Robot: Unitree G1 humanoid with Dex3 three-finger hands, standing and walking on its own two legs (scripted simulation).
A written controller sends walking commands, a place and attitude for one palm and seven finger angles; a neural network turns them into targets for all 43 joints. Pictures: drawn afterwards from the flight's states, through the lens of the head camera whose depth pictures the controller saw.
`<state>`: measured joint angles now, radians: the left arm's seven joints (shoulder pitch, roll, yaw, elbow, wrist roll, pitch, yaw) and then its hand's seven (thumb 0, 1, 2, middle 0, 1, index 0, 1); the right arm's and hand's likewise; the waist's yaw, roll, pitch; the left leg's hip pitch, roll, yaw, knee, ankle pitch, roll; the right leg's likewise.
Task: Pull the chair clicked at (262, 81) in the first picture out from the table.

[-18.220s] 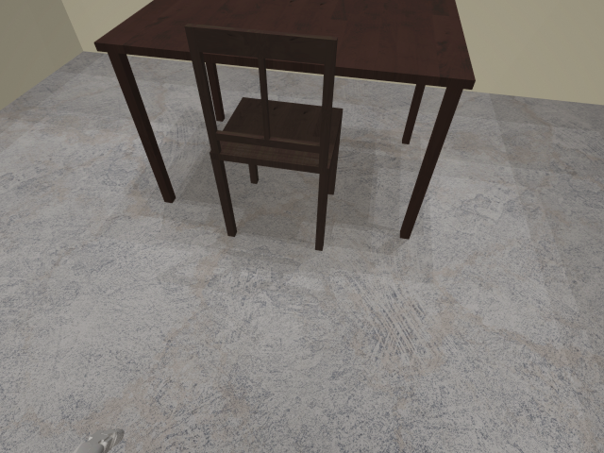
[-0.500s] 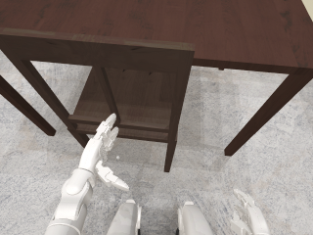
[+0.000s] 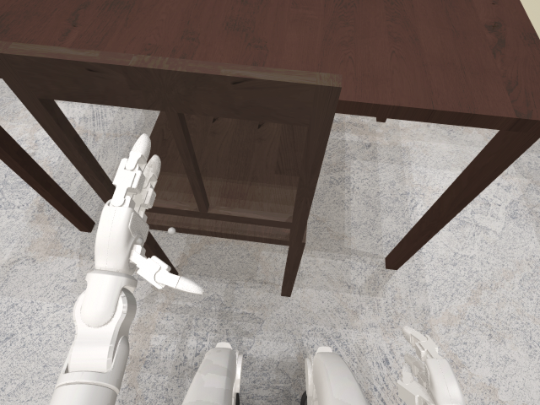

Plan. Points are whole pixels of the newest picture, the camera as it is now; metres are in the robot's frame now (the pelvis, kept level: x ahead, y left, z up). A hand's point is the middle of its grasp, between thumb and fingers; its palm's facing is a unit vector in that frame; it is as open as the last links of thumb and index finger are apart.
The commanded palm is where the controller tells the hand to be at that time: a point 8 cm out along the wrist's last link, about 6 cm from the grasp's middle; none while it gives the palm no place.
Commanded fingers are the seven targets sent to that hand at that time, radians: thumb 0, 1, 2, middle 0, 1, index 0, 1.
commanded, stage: aim the fingers beside a spindle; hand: left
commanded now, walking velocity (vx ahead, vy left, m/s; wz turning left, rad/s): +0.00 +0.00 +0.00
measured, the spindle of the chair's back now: (192, 168) +0.47 +0.15 +0.02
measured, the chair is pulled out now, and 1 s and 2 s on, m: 0.00 0.00 0.00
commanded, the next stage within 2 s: push the fingers through the gap in 0.20 s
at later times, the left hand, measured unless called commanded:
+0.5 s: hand (188, 239) +0.34 +0.13 +0.02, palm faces -0.16 -0.99 -0.05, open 17.0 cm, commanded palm +0.34 +0.18 +0.04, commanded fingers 0.00 -0.50 0.30 -0.06 -0.08 -0.06 -0.08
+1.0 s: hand (190, 196) +0.40 +0.13 +0.05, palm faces -0.08 -1.00 -0.04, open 17.0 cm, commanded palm +0.38 +0.18 +0.04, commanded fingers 0.00 -0.50 0.30 -0.06 -0.08 -0.06 -0.08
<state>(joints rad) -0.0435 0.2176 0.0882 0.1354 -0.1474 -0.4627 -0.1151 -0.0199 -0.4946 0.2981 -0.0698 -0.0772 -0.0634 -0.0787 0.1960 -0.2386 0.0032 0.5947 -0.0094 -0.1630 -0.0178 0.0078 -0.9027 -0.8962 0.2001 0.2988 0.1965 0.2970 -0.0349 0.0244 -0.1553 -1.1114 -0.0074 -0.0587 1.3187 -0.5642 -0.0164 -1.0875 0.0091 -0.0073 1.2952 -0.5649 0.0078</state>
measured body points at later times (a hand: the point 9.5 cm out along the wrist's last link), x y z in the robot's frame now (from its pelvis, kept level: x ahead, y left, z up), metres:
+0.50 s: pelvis +0.00 +0.00 +0.01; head +0.10 -0.01 +0.45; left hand +0.35 +0.19 +0.03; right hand +0.17 -0.24 -0.10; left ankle +0.03 +0.12 -0.62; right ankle +0.03 -0.13 -0.62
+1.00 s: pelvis +0.00 +0.00 +0.00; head +0.12 +0.00 +0.44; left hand +0.40 +0.19 +0.05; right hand +0.12 -0.25 -0.11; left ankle +0.03 +0.12 -0.62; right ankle +0.03 -0.13 -0.62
